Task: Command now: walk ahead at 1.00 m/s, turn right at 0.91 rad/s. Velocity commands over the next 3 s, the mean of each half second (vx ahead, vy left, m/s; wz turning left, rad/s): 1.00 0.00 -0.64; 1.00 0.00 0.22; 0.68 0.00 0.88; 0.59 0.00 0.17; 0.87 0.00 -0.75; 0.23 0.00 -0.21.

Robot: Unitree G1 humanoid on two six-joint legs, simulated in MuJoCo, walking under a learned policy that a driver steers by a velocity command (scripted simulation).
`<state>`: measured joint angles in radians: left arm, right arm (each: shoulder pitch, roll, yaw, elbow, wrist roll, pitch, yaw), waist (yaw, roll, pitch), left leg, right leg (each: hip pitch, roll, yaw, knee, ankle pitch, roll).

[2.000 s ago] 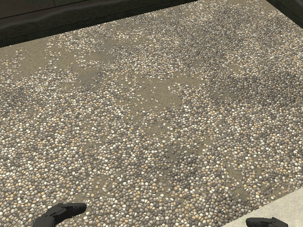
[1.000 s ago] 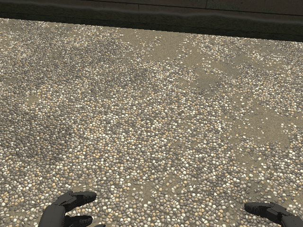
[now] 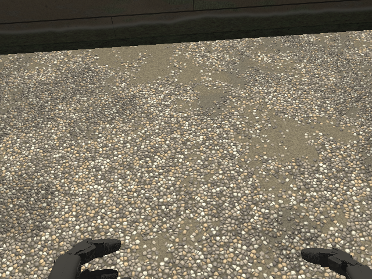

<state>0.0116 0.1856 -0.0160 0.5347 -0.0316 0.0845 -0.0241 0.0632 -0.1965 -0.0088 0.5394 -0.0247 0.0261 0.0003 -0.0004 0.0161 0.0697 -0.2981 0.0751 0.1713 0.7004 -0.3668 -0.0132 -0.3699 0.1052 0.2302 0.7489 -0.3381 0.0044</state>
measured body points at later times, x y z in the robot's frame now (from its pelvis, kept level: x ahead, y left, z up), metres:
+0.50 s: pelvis -0.04 -0.02 +0.00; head -0.02 -0.03 +0.45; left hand +0.24 +0.12 -0.06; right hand +0.09 -0.28 -0.09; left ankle -0.03 +0.08 -0.72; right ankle +0.04 -0.12 -0.71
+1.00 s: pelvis -0.04 -0.08 +0.01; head -0.02 -0.07 +0.46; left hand +0.24 +0.07 -0.05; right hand +0.13 -0.33 -0.06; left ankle -0.03 +0.08 -0.71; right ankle +0.00 -0.15 -0.72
